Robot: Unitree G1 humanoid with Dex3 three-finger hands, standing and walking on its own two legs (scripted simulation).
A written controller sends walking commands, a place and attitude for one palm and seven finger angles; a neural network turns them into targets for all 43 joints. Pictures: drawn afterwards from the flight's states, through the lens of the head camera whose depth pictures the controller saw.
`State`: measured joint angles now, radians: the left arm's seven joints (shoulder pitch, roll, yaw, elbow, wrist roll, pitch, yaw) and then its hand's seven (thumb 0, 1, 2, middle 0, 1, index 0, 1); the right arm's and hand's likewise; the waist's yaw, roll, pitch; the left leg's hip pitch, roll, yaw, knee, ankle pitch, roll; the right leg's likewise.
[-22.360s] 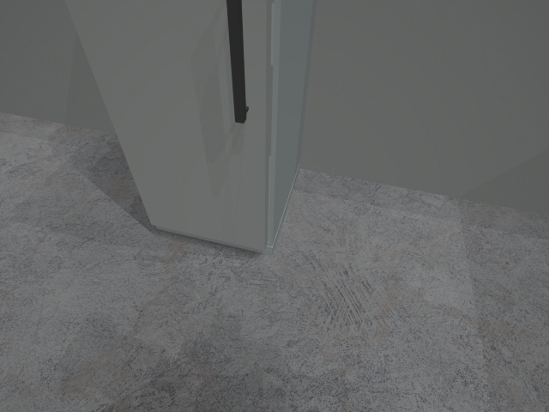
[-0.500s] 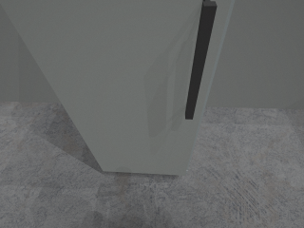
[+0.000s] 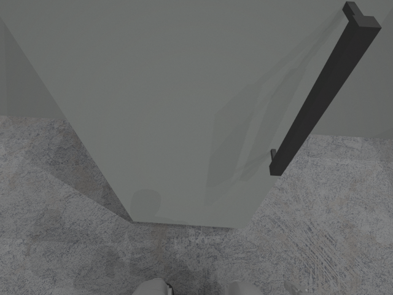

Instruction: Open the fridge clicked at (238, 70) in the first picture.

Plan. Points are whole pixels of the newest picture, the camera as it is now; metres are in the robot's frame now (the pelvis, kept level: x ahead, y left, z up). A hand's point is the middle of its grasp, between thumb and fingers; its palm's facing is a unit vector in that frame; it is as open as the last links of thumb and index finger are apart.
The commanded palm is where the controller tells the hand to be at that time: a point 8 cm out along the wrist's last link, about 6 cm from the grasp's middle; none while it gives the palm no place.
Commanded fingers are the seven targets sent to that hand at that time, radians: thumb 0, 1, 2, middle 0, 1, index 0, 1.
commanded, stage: come to a stop and stand still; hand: right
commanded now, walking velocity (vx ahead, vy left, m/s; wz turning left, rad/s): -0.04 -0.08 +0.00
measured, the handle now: (302, 113) +0.41 -0.15 +0.16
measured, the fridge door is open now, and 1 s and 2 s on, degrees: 0 0 0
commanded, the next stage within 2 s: look again from close up in 1.24 s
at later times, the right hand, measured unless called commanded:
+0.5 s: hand out of the picture -0.03 -0.27 -0.15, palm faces +0.02 +0.95 -0.30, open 7.4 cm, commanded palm none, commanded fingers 0.00 -0.90 -0.90 0.20 0.30 0.20 0.30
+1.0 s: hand out of the picture -0.08 -0.24 -0.16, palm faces +0.01 +0.98 -0.19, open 7.4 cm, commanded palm none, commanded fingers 0.00 -0.90 -0.90 0.20 0.30 0.20 0.30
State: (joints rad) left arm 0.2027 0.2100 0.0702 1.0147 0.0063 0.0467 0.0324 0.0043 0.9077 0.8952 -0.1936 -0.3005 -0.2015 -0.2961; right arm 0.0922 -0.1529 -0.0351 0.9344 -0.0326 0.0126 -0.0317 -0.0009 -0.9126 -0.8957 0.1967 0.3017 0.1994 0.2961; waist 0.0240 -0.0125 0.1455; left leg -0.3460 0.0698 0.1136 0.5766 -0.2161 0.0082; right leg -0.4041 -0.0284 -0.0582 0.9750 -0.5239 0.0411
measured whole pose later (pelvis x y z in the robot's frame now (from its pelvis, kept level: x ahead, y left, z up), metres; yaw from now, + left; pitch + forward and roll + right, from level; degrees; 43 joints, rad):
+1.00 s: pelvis -0.07 -0.08 +0.01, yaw +1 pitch -2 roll +0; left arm 0.32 0.18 0.01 1.04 0.01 0.01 0.01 0.01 0.90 0.90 -0.20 -0.30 -0.20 -0.30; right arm 0.37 -0.13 0.02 1.04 -0.03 0.02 -0.03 0.00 -0.91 -0.90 0.20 0.30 0.20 0.30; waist 0.00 -0.02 -0.01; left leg -0.25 0.02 -0.02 0.49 -0.22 0.01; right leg -0.23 0.09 -0.16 0.36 -0.12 -0.13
